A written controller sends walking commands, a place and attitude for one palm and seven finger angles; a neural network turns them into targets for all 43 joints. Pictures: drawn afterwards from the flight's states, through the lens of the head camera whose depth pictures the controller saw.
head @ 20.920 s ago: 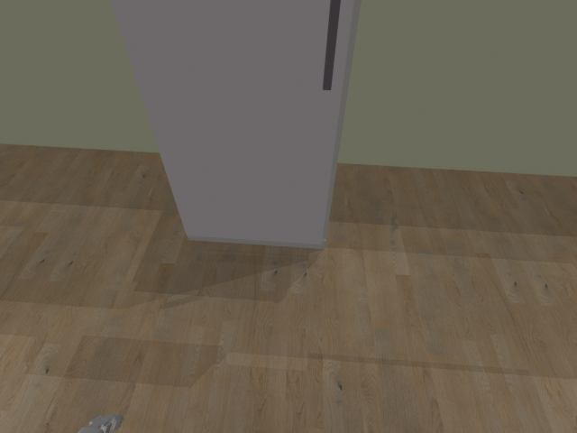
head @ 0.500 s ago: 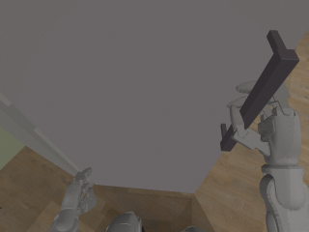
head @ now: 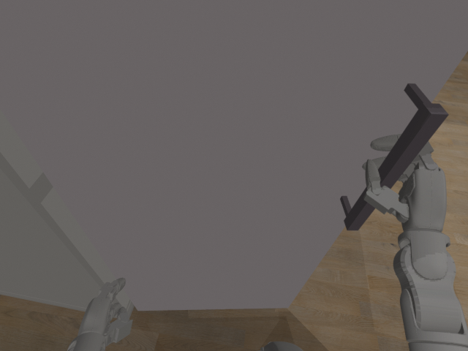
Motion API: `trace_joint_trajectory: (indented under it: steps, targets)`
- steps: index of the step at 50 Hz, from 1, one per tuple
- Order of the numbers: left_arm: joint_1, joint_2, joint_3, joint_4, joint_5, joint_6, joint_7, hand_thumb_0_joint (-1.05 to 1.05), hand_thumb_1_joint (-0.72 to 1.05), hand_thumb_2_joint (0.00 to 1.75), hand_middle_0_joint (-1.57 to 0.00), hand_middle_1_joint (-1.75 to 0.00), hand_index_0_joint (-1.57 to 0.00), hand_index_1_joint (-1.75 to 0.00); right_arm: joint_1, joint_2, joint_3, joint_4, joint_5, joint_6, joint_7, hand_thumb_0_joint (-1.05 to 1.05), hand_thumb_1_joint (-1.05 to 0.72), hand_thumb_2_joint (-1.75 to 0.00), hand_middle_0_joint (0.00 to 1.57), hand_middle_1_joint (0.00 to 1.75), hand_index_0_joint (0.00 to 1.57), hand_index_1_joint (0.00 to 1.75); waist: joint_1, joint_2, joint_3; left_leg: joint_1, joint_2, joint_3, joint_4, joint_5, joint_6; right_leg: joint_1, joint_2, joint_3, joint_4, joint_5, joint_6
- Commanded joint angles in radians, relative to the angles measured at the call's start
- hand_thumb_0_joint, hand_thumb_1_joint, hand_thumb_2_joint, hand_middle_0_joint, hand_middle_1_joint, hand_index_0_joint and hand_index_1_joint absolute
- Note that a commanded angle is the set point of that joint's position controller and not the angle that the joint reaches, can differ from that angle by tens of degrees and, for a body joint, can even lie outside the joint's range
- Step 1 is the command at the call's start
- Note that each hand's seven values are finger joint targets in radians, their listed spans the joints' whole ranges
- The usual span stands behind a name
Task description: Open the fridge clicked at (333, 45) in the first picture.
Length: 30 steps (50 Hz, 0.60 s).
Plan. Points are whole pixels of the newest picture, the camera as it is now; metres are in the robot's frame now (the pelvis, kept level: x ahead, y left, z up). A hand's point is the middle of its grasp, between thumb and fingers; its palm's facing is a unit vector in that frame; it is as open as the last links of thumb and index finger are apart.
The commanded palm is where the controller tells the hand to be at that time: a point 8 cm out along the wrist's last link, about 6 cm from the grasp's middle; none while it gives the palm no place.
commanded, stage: stop walking and hold the door back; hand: right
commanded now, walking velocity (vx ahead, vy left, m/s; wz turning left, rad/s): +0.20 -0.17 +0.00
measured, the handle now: (377, 169) +0.35 -0.19 +0.17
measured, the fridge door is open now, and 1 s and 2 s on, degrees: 79 76 74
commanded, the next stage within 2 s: loosen the grip on the handle in 0.96 s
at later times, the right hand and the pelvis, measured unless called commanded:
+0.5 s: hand (367, 163) +0.36 -0.17 +0.18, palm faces +0.19 +0.96 -0.22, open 5.6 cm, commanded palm +0.33 -0.23 +0.16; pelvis -0.07 +0.00 -0.02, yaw -1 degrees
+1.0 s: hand (368, 169) +0.35 -0.17 +0.17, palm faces +0.10 +0.98 -0.14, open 5.6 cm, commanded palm +0.33 -0.22 +0.16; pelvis -0.06 -0.03 -0.01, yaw +1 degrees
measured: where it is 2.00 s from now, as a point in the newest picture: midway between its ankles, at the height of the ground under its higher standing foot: outside the picture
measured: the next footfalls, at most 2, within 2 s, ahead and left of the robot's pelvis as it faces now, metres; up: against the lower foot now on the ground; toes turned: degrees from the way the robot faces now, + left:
right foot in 0.16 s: -0.03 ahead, -0.12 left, +0.00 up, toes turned -6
left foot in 0.44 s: -0.01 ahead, +0.10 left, +0.00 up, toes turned +4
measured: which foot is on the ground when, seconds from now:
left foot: down 0.00-0.18, up 0.20-0.42, down 0.44-1.00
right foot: up 0.00-0.14, down 0.16-0.44, up 0.46-0.68, down 0.70-1.00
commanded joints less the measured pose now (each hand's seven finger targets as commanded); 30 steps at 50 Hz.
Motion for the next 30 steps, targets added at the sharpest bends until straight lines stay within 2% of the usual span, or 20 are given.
trace_joint_trajectory:
  steps: [1, 4, 6, 7, 8, 9, 10, 11, 12, 14, 16, 19, 20, 21, 22, 23, 24, 25, 27, 30]
  targets:
    - [-0.077, 0.062, 0.011, -0.155, -0.005, -0.03, -0.007, 0.0, 0.9, 0.9, -0.2, -0.3, -0.2, -0.3, -0.561, -0.196, -0.1, -0.056, 0.005, -0.065, -0.033, 0.0, -0.9, -0.9, 0.45, 1.4, 0.45, 1.4, -0.01, 0.231, -0.245, 0.143, 0.256, -0.299, -0.286, -0.009, 0.095, 0.046, -0.024, 0.008, -0.24, -0.014, -0.026]
    - [-0.07, 0.068, 0.019, -0.152, -0.009, -0.023, -0.02, 0.0, 0.9, 0.9, -0.2, -0.3, -0.2, -0.3, -0.651, -0.206, -0.104, -0.012, 0.003, -0.071, -0.033, 0.0, -0.9, -0.9, 0.45, 1.4, 0.45, 1.4, -0.012, 0.189, -0.289, 0.171, 0.238, -0.292, -0.267, -0.076, 0.101, 0.149, -0.02, -0.021, -0.477, -0.048, -0.052]
    - [-0.043, 0.061, 0.013, -0.155, -0.007, -0.016, -0.027, 0.0, 0.9, 0.9, -0.2, -0.3, -0.2, -0.3, -0.708, -0.18, -0.076, 0.001, 0.003, -0.078, -0.026, 0.0, -0.9, -0.9, 0.45, 1.4, 0.45, 1.4, 0.021, 0.123, -0.34, 0.117, 0.155, -0.208, -0.18, -0.167, 0.054, 0.312, -0.006, -0.064, -0.698, 0.058, -0.075]
    - [-0.036, 0.085, 0.022, -0.161, -0.003, -0.019, -0.024, 0.0, 0.9, 0.9, -0.2, -0.3, -0.2, -0.3, -0.751, -0.177, -0.071, 0.004, 0.007, -0.087, -0.021, 0.0, -0.9, -0.9, 0.45, 1.4, 0.45, 1.4, 0.028, -0.015, -0.334, 0.029, 0.067, -0.14, -0.056, -0.212, 0.02, 0.37, -0.095, 0.029, -0.786, 0.035, -0.115]
    - [-0.048, 0.107, 0.027, -0.173, -0.004, -0.024, -0.026, 0.0, 0.9, 0.9, -0.2, -0.3, -0.2, -0.3, -0.806, -0.136, -0.041, 0.012, 0.008, -0.095, -0.015, 0.0, -0.9, -0.9, 0.45, 1.4, 0.45, 1.4, 0.022, -0.253, -0.285, -0.128, -0.063, -0.022, 0.135, -0.223, -0.022, 0.412, -0.263, 0.227, -0.84, -0.012, -0.181]
    - [-0.049, 0.102, 0.027, -0.175, -0.017, -0.027, -0.027, 0.0, 0.9, 0.9, -0.2, -0.3, -0.2, -0.3, -0.871, -0.107, -0.002, 0.048, 0.018, -0.094, -0.015, 0.0, -0.9, -0.9, 0.45, 1.4, 0.45, 1.4, 0.03, -0.383, -0.245, -0.241, -0.108, 0.025, 0.347, -0.311, -0.027, 0.383, -0.412, 0.413, -0.874, -0.038, -0.255]
    - [-0.034, 0.072, 0.02, -0.146, -0.031, -0.03, -0.029, 0.0, 0.9, 0.9, -0.2, -0.3, -0.2, -0.3, -0.954, -0.167, -0.025, 0.095, -0.012, -0.088, -0.017, 0.0, -0.9, -0.9, 0.45, 1.4, 0.45, 1.4, 0.047, -0.309, -0.232, -0.293, -0.087, -0.08, 0.467, -0.275, -0.009, 0.346, -0.438, 0.461, -0.871, -0.062, -0.286]
    - [-0.018, 0.095, 0.028, -0.126, -0.031, -0.037, -0.023, 0.0, 0.9, 0.9, -0.2, -0.3, -0.2, -0.3, -1.019, -0.2, -0.042, 0.186, -0.025, -0.079, -0.016, 0.0, -0.9, -0.9, 0.45, 1.4, 0.45, 1.4, 0.043, -0.209, -0.193, -0.322, -0.064, -0.117, 0.492, -0.219, -0.012, 0.311, -0.425, 0.447, -0.836, -0.04, -0.295]
    - [0.0, 0.101, 0.031, -0.112, -0.038, -0.04, -0.017, 0.0, 0.9, 0.9, -0.2, -0.3, -0.2, -0.3, -1.026, -0.189, -0.037, 0.252, -0.022, -0.067, -0.009, 0.0, -0.9, -0.9, 0.45, 1.4, 0.45, 1.4, 0.03, -0.128, -0.191, -0.324, -0.057, -0.109, 0.444, -0.191, -0.017, 0.338, -0.392, 0.356, -0.79, 0.04, -0.278]
    - [0.025, 0.112, 0.033, -0.113, -0.04, -0.042, -0.007, 0.0, 0.9, 0.9, -0.2, -0.3, -0.2, -0.3, -1.023, -0.168, -0.018, 0.284, -0.011, -0.05, 0.006, 0.0, -0.9, -0.9, 0.45, 1.4, 0.45, 1.4, 0.02, -0.118, -0.229, -0.231, -0.077, -0.052, 0.313, -0.162, -0.02, 0.365, -0.326, 0.227, -0.742, 0.182, -0.228]
    - [0.027, 0.097, 0.019, -0.102, -0.038, -0.05, -0.003, 0.0, 0.9, 0.9, -0.2, -0.3, -0.2, -0.3, -1.035, -0.103, 0.035, 0.331, 0.001, -0.046, 0.025, 0.0, -0.9, -0.9, 0.45, 1.4, 0.45, 1.4, 0.025, -0.176, -0.248, -0.156, -0.102, -0.017, 0.21, -0.155, -0.019, 0.373, -0.315, 0.197, -0.716, 0.239, -0.211]
    - [0.037, 0.111, 0.012, -0.087, -0.033, -0.051, 0.004, 0.0, 0.9, 0.9, -0.2, -0.3, -0.2, -0.3, -1.035, -0.183, -0.018, 0.394, 0.001, -0.041, 0.027, 0.0, -0.9, -0.9, 0.45, 1.4, 0.45, 1.4, 0.019, -0.117, -0.282, 0.067, -0.123, 0.001, -0.004, -0.091, -0.015, 0.269, -0.287, 0.155, -0.622, 0.203, -0.163]
    - [0.027, 0.108, 0.011, -0.085, -0.032, -0.048, 0.005, 0.0, 0.9, 0.9, -0.2, -0.3, -0.2, -0.3, -1.021, -0.203, -0.036, 0.399, 0.001, -0.047, 0.026, 0.0, -0.9, -0.9, 0.45, 1.4, 0.45, 1.4, 0.016, -0.075, -0.305, 0.18, -0.095, -0.05, -0.073, -0.082, 0.001, 0.199, -0.26, 0.124, -0.55, 0.208, -0.138]
    - [0.028, 0.097, 0.014, -0.085, -0.031, -0.045, 0.007, 0.0, 0.9, 0.9, -0.2, -0.3, -0.2, -0.3, -1.025, -0.234, -0.056, 0.399, -0.006, -0.051, 0.021, 0.0, -0.9, -0.9, 0.45, 1.4, 0.45, 1.4, 0.016, 0.022, -0.338, 0.301, 0.019, -0.209, -0.117, -0.081, 0.057, 0.081, -0.201, 0.049, -0.403, 0.178, -0.103]
    - [0.036, 0.075, 0.015, -0.091, -0.028, -0.039, 0.012, 0.0, 0.9, 0.9, -0.2, -0.3, -0.2, -0.3, -0.997, -0.279, -0.091, 0.402, -0.009, -0.051, 0.015, 0.0, -0.9, -0.9, 0.45, 1.4, 0.45, 1.4, 0.02, 0.2, -0.331, 0.372, 0.186, -0.452, -0.175, -0.006, 0.145, -0.07, -0.092, -0.026, -0.239, 0.024, -0.049]
    - [0.045, 0.086, 0.031, -0.087, -0.028, -0.044, 0.009, 0.0, 0.9, 0.9, -0.2, -0.3, -0.2, -0.3, -0.951, -0.311, -0.129, 0.451, -0.015, -0.043, 0.014, 0.0, -0.9, -0.9, 0.45, 1.4, 0.45, 1.4, -0.002, 0.237, -0.319, 0.338, 0.279, -0.558, -0.236, -0.059, 0.204, -0.129, -0.07, 0.043, -0.083, -0.145, -0.036]
    - [0.046, 0.1, 0.043, -0.08, -0.036, -0.045, 0.004, 0.0, 0.9, 0.9, -0.2, -0.3, -0.2, -0.3, -0.921, -0.299, -0.12, 0.474, 0.0, -0.022, 0.017, 0.0, -0.9, -0.9, 0.45, 1.4, 0.45, 1.4, -0.002, 0.265, -0.283, 0.31, 0.272, -0.581, -0.249, -0.121, 0.205, -0.153, -0.075, 0.095, 0.004, -0.138, -0.032]
    - [0.033, 0.1, 0.031, -0.068, -0.033, -0.053, 0.004, 0.0, 0.9, 0.9, -0.2, -0.3, -0.2, -0.3, -0.985, -0.331, -0.159, 0.447, -0.001, -0.031, 0.013, 0.0, -0.9, -0.9, 0.45, 1.4, 0.45, 1.4, 0.005, 0.258, -0.269, 0.316, 0.263, -0.527, -0.217, -0.034, 0.206, -0.173, -0.098, 0.119, 0.022, -0.084, -0.03]
    - [0.032, 0.089, 0.014, -0.056, -0.025, -0.053, 0.009, 0.0, 0.9, 0.9, -0.2, -0.3, -0.2, -0.3, -0.967, -0.338, -0.187, 0.447, -0.006, -0.055, 0.014, 0.0, -0.9, -0.9, 0.45, 1.4, 0.45, 1.4, 0.012, 0.201, -0.291, 0.243, 0.2, -0.324, -0.17, 0.12, 0.167, -0.062, -0.104, 0.068, -0.071, -0.021, -0.026]
    - [0.017, 0.08, 0.005, -0.072, -0.014, -0.052, 0.013, 0.0, 0.9, 0.9, -0.2, -0.3, -0.2, -0.3, -0.924, -0.305, -0.175, 0.408, -0.001, -0.068, 0.018, 0.0, -0.9, -0.9, 0.45, 1.4, 0.45, 1.4, 0.012, 0.198, -0.29, 0.144, 0.125, -0.197, -0.14, 0.079, 0.124, 0.125, -0.077, -0.031, -0.377, 0.067, -0.032]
